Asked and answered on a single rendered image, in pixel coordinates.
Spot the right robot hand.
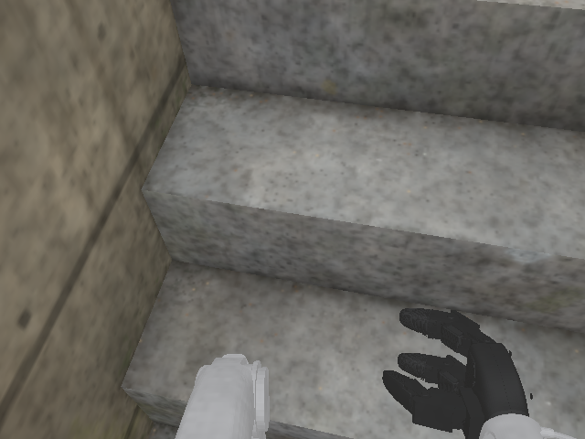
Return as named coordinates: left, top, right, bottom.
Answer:
left=382, top=308, right=533, bottom=439

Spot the left robot thigh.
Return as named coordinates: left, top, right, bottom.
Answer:
left=175, top=358, right=270, bottom=439

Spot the robot right forearm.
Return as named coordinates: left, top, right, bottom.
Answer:
left=479, top=413, right=547, bottom=439

